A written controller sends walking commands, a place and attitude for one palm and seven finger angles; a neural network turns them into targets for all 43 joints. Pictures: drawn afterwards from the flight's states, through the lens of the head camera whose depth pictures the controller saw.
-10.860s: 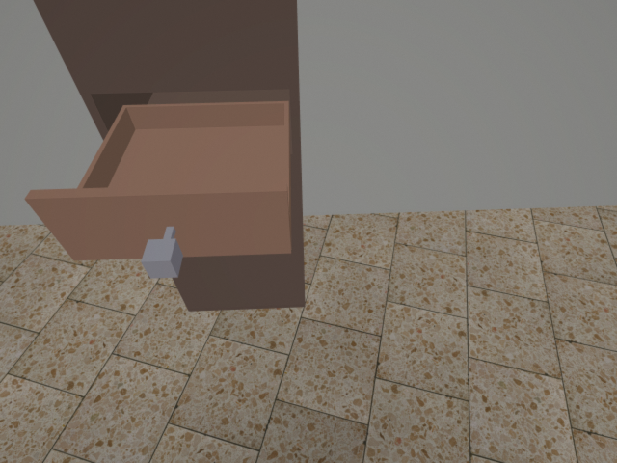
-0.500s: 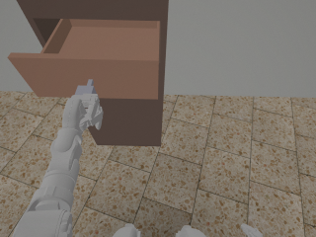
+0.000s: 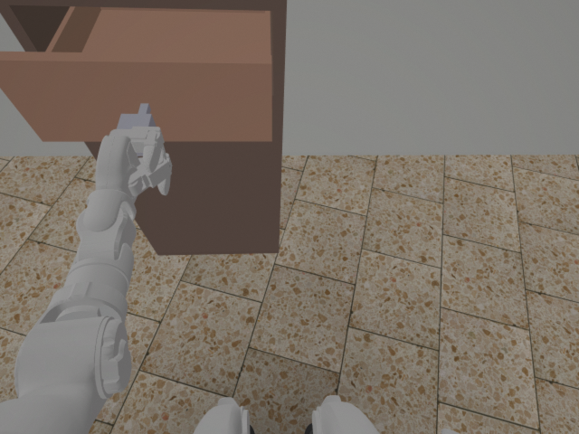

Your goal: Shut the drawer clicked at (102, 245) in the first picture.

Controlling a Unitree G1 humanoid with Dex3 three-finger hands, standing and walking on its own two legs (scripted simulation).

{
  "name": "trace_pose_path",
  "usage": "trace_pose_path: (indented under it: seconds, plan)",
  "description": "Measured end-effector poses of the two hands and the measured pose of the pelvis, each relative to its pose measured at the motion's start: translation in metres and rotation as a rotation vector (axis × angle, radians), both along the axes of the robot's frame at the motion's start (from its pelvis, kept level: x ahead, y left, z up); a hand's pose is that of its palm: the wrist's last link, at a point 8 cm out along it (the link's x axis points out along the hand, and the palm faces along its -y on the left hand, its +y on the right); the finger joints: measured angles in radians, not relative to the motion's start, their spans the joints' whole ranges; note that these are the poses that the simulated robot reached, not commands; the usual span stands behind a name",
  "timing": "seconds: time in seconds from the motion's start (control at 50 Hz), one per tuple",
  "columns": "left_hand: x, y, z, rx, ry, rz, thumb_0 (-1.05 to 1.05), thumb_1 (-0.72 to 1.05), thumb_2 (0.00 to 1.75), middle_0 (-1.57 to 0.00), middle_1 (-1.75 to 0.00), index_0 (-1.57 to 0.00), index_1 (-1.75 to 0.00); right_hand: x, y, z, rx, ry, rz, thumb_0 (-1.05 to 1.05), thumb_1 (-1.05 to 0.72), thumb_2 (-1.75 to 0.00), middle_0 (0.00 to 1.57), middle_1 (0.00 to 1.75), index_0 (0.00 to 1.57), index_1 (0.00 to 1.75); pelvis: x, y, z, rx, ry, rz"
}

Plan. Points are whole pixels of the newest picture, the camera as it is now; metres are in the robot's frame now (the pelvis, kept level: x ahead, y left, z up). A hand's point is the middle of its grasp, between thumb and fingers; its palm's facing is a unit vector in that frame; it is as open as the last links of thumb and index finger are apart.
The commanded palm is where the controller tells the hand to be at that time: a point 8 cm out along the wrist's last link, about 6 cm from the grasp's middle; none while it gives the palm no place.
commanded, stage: push the drawer shut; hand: left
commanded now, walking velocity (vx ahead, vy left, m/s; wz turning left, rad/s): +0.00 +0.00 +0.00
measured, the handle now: (141, 125) +0.54 +0.20 +0.08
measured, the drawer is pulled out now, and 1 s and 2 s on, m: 0.13 0.00 0.00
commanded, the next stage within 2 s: pull the fist back off the drawer in 1.28 s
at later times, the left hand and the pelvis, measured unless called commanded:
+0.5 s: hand (172, 131) +0.53 +0.15 +0.08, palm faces -0.04 -1.00 -0.03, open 3.6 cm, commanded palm +0.53 +0.21 +0.08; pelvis +0.00 +0.00 -0.01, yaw -1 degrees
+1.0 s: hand (178, 104) +0.59 +0.15 +0.08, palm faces -0.03 -1.00 -0.02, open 3.6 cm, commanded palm +0.59 +0.20 +0.08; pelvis +0.01 +0.01 -0.02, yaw -2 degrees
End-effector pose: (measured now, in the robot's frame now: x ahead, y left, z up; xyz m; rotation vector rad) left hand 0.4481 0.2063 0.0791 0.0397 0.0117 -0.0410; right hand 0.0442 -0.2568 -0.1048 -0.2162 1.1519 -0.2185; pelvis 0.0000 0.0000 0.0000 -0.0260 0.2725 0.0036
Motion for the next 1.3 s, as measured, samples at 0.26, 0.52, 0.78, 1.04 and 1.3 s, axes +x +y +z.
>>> trace_pose_path:
  seconds: [0.26,0.52,0.78,1.04,1.3]
  plan:
    - [0.031,-0.001,0.0,-0.006,0.01,-0.002,0.01,0.89,0.89,-1.42,-1.6,-1.54,-1.6,-0.035,-0.002,-0.004,-0.014,0.088,-0.042,0.01,-0.91,-0.9,0.2,0.3,0.2,0.3,-0.002,0.0,-0.007,-0.011,0.046,-0.009]
    - [0.069,-0.002,0.001,-0.007,0.026,0.003,0.01,0.89,0.89,-1.41,-1.6,-1.54,-1.6,-0.066,0.003,-0.003,-0.03,0.179,-0.076,0.01,-0.91,-0.9,0.2,0.3,0.2,0.3,-0.003,0.004,-0.014,-0.024,0.101,-0.014]
    - [0.1,-0.003,0.002,-0.012,0.034,0.007,0.01,0.89,0.89,-1.4,-1.6,-1.55,-1.6,-0.089,0.015,0.001,-0.03,0.271,-0.114,0.01,-0.91,-0.9,0.2,0.3,0.2,0.3,0.003,0.01,-0.017,-0.037,0.143,-0.022]
    - [0.128,-0.004,0.002,-0.014,0.044,0.017,0.01,0.89,0.89,-1.4,-1.6,-1.55,-1.6,-0.103,0.026,0.005,-0.029,0.341,-0.136,0.0,-0.91,-0.9,0.2,0.3,0.2,0.3,0.008,0.015,-0.019,-0.049,0.18,-0.021]
    - [0.128,-0.005,0.002,-0.011,0.05,0.034,0.01,0.89,0.89,-1.42,-1.6,-1.57,-1.6,-0.117,0.03,0.004,-0.027,0.37,-0.129,0.0,-0.91,-0.9,0.2,0.3,0.21,0.3,0.001,0.014,-0.023,-0.061,0.189,-0.004]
